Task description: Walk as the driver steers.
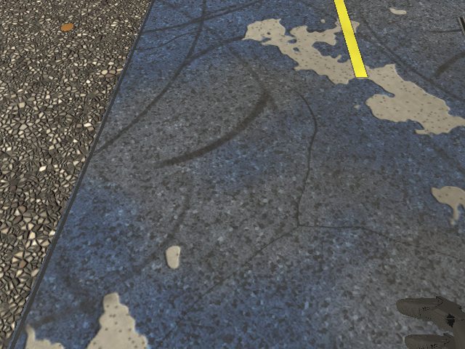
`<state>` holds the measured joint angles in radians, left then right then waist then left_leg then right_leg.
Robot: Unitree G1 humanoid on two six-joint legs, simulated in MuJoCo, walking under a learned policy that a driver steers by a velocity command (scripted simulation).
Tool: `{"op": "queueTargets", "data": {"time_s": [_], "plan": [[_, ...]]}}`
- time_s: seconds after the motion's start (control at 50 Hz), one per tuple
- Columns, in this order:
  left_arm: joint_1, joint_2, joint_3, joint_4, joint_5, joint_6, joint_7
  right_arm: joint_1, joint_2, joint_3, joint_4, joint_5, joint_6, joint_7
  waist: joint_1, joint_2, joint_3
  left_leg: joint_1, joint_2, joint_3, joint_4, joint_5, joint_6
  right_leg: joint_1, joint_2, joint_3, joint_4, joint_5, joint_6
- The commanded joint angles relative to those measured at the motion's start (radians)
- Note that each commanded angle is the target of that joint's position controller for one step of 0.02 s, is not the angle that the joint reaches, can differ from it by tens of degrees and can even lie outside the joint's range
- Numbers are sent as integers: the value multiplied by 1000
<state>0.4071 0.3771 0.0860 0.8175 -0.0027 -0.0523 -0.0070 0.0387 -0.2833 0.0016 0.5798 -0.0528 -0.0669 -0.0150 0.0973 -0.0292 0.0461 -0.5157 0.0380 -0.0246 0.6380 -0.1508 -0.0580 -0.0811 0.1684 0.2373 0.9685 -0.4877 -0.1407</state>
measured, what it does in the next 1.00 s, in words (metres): walks ahead, turning right: right foot, then left foot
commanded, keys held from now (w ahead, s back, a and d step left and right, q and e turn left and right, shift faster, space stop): w+e+shift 0.08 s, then w+shift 0.50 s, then w+e+shift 0.38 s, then w+shift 0.04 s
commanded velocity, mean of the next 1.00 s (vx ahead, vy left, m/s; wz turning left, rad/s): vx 1.00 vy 0.00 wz -0.53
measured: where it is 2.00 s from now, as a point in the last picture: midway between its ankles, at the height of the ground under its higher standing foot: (455, 62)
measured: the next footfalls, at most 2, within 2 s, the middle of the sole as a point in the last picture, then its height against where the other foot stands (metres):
right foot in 0.38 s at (302, 327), level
left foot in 0.82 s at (292, 185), level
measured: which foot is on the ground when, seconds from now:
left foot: down 0.00-0.40, up 0.42-0.80, down 0.82-1.00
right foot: up 0.00-0.36, down 0.38-0.80, up 0.82-1.00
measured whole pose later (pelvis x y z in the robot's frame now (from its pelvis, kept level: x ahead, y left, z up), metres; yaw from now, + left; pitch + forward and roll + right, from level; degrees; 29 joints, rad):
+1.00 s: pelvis +0.92 -0.18 +0.03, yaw -33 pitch +0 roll +2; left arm 0.23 0.33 0.05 0.81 0.02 -0.03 -0.03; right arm 0.31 -0.30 -0.05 0.82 -0.04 -0.08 0.00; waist -0.01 -0.04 0.02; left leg -0.18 0.02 0.18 0.46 -0.27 0.00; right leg -0.53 -0.03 0.02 1.29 -0.26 -0.12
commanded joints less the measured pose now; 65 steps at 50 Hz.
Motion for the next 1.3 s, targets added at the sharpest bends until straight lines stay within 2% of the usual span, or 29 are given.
{"op": "queueTargets", "data": {"time_s": [0.02, 0.06, 0.1, 0.2, 0.26, 0.32, 0.36, 0.38, 0.4, 0.42, 0.44, 0.48, 0.54, 0.64, 0.7, 0.76, 0.8, 0.82, 0.84, 0.86, 0.9, 0.98, 1.14, 1.18, 1.22, 1.24, 1.26, 1.28, 1.3], "plan": [[-129, 59, -19, -150, 20, -12, 2, 288, -190, -93, 28, -4, 10, -12, -184, 230, -218, 744, 376, -669, -378, -690, 167, -707, -135, -116, 445, 159, 8], [-213, 42, -20, -159, 39, 11, -29, 282, -124, -76, 73, -3, 11, -5, -167, 89, -83, 558, 288, -371, -378, -365, 144, -676, -199, -143, 386, 201, 21], [-248, -22, -38, -191, 45, 35, -55, 335, -73, -60, 143, 11, -7, 6, -138, 106, -21, 466, 249, -216, -413, -201, 127, -675, -234, -141, 370, 203, 28], [-371, -35, -65, -276, 43, 40, -72, 314, -96, -59, 194, 21, -55, 30, -71, 108, 63, 364, 214, 50, -534, 135, 144, -692, -216, -144, 125, 376, 41], [-490, -44, -82, -296, 45, 28, -91, 382, -123, -60, 237, 30, -55, 29, -107, 53, 109, 338, 178, 184, -646, 302, 143, -520, -173, -303, -161, 474, 9], [-470, -21, -77, -273, 51, 20, -78, 436, -211, -71, 267, 31, -42, 16, -70, 114, 51, 516, 214, 234, -509, 931, 150, -382, -86, -373, -263, 387, -36], [-212, 36, -50, -196, 56, 15, -52, 420, -270, -80, 272, 28, -17, 0, 72, 181, -114, 548, 244, 236, -131, 1211, 149, -108, -33, -352, -292, 262, -71], [-7, 73, -27, -127, 55, 13, -35, 379, -269, -78, 257, 35, -4, -5, 176, 161, -203, 441, 214, 248, 164, 1101, 141, 139, -52, -301, -411, 294, -94], [47, 148, -1, -95, 61, 16, -14, 417, -167, -59, 231, 17, -2, 5, 113, 17, -293, 192, 130, 213, 537, 274, 136, 386, -240, -65, -376, 78, -91], [-8, 226, 16, -128, 54, 23, -3, 492, -87, -43, 162, 46, -10, 25, -11, -202, -426, -134, -20, 104, 860, -349, 107, 557, -496, 504, -533, -65, -177], [7, 191, 20, -121, 42, 20, 2, 348, -166, -57, 131, 47, -20, 19, 50, -49, -391, -246, -5, -34, 900, -252, 129, 527, -467, 523, -627, 33, -176], [-38, 104, 6, -62, 35, -6, 11, 295, -115, -40, 133, 47, -25, 20, -36, 55, -90, -251, 65, -19, 751, -160, 120, 211, -407, 258, -671, 306, -153], [-84, 7, -26, -40, 25, -37, 16, 330, -74, -31, 152, 9, 18, 42, -136, 22, -30, -100, 114, -29, 590, -181, 87, -53, -324, 109, -756, 370, -132], [-24, 6, -25, 7, 0, -66, -1, 12, -36, -6, 28, 7, 17, 65, -101, 7, 116, -113, 108, 56, 179, 100, 50, -184, -221, -46, -890, 567, -122], [3, 69, -9, 25, -15, -80, 2, -42, -49, -5, 15, 25, 6, 73, -85, 23, 87, 107, 39, 73, -18, 347, 72, -172, -258, -28, -961, 711, -103], [33, 134, 3, 53, -8, -67, 11, 15, -115, -28, 26, 16, 9, 45, -118, 7, -19, 210, -46, 81, -69, 191, 106, 61, -277, -29, -753, 1168, -59], [-8, 174, 12, 58, 22, -50, 14, 336, -184, -64, 111, 22, 5, 8, -291, -10, -193, 568, -49, 66, -73, 28, 120, -13, -247, -41, -310, 1188, -23], [-18, 91, -7, 37, 34, -54, 13, 524, -260, -91, 142, 1, 5, -18, -356, 35, -306, 801, 126, -97, -37, -245, 132, -192, -189, -71, 27, 932, -14], [144, -95, -48, -11, -25, -54, 9, 498, -339, -111, 141, -40, -2, -10, -207, 383, -463, 1020, 457, -662, -218, -538, 244, -518, -53, -127, 421, 32, 18], [32, 18, -38, -18, -5, -48, 17, 421, -255, -106, 121, -11, 4, 3, -227, 264, -413, 919, 417, -807, -361, -624, 228, -606, -97, -112, 484, 94, -5], [-98, 32, -31, -22, 10, -29, 6, 289, -127, -81, 136, -6, -3, 11, -183, 74, -138, 637, 343, -449, -366, -361, 202, -624, -204, -142, 412, 240, 1], [-179, -83, -49, -77, 30, 29, -35, 327, -30, -53, 228, 24, -30, 25, -105, 93, 6, 401, 255, -95, -460, -112, 145, -610, -275, -155, 352, 229, 18], [-451, -79, -80, -189, 39, 10, -83, 379, -133, -64, 300, 43, -65, 25, -79, 50, 130, 368, 192, 251, -677, 425, 174, -434, -185, -335, -255, 549, -12], [-405, -38, -67, -167, 46, 7, -66, 396, -197, -73, 308, 43, -51, 14, -36, 107, 59, 532, 217, 266, -535, 910, 172, -363, -110, -374, -288, 458, -34], [-122, 24, -38, -88, 53, 6, -41, 381, -253, -82, 317, 35, -19, -1, 113, 162, -118, 543, 233, 238, -133, 1134, 169, -49, -68, -336, -318, 310, -64], [81, 70, -14, -20, 59, 6, -23, 356, -243, -80, 311, 36, -6, -3, 212, 144, -210, 422, 186, 223, 175, 964, 160, 197, -110, -279, -408, 305, -75], [115, 162, 9, 3, 72, 4, 0, 413, -93, -52, 284, 20, -3, 14, 117, -66, -302, 156, 73, 152, 564, -33, 159, 427, -374, 15, -381, 50, -39], [71, 223, 22, -38, 78, -2, 7, 531, -35, -39, 229, 81, -13, 24, 13, -221, -485, -109, -57, -34, 866, -351, 151, 574, -598, 547, -591, -84, -96], [18, 161, 23, -26, 61, -11, 7, 385, -121, -57, 214, 75, -16, 11, 37, -49, -346, -201, -2, -84, 863, -209, 171, 453, -534, 457, -675, -27, -49]]}}
Velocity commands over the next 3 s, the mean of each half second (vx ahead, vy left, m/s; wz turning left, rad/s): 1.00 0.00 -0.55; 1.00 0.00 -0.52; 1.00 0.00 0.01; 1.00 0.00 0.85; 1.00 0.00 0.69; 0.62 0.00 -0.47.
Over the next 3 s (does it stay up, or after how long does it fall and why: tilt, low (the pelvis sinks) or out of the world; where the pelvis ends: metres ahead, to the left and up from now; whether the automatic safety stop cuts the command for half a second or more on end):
stays up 2.56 -0.66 -0.01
